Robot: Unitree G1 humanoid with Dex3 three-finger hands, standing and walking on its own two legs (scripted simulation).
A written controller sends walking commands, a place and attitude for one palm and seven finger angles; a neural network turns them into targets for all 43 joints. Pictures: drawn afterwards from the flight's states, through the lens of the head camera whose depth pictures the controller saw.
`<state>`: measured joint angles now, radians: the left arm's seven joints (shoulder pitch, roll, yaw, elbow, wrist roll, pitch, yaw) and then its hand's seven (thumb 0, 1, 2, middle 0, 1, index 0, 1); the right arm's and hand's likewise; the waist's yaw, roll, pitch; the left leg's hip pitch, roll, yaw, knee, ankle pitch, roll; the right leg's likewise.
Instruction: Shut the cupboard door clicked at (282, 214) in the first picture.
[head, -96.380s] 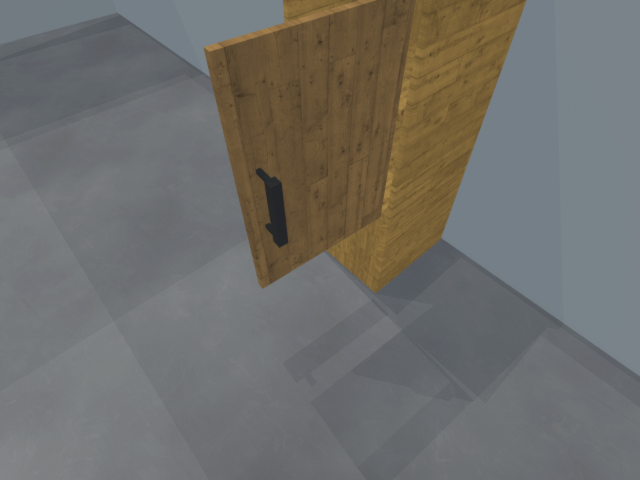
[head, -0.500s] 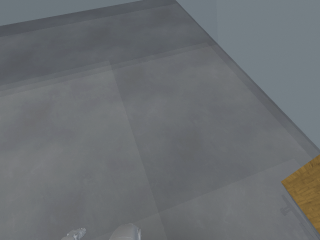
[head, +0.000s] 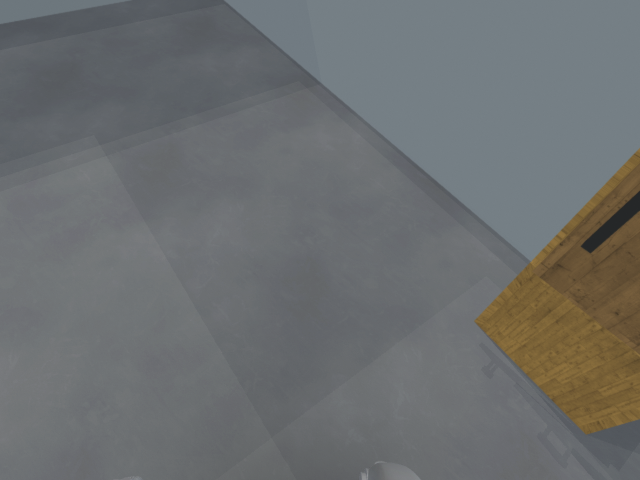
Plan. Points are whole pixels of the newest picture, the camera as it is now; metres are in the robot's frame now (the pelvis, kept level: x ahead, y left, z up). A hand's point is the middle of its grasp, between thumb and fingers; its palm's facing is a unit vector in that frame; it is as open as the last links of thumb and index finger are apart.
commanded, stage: turn to face it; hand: left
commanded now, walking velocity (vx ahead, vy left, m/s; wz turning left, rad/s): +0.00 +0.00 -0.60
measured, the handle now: (619, 217) +0.62 -0.55 -0.07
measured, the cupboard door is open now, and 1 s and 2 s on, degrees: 5 5 5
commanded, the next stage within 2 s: take the last steps up to it in 1.20 s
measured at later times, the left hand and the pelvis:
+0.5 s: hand (229, 473) +0.14 +0.13 -0.16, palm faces -0.25 -0.94 -0.23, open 7.4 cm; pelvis +0.02 -0.04 +0.00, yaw -16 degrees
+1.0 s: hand (253, 406) +0.23 +0.11 -0.17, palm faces -0.53 -0.81 -0.24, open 7.4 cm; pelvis +0.04 -0.02 +0.00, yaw -34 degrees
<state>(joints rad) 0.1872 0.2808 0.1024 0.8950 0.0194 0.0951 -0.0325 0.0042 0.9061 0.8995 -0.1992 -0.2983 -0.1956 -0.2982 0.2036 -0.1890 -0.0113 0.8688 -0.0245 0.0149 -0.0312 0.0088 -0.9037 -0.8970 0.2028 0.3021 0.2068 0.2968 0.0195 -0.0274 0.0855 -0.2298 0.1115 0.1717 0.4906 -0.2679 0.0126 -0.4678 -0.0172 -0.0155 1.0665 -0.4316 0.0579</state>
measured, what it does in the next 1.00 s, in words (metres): steps on the spot, turning right: right foot, then left foot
